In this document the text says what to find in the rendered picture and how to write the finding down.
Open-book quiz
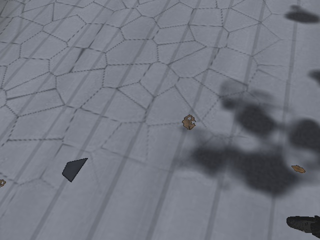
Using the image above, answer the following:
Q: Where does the right robot hand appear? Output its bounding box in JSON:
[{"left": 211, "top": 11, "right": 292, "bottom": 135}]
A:
[{"left": 286, "top": 215, "right": 320, "bottom": 239}]

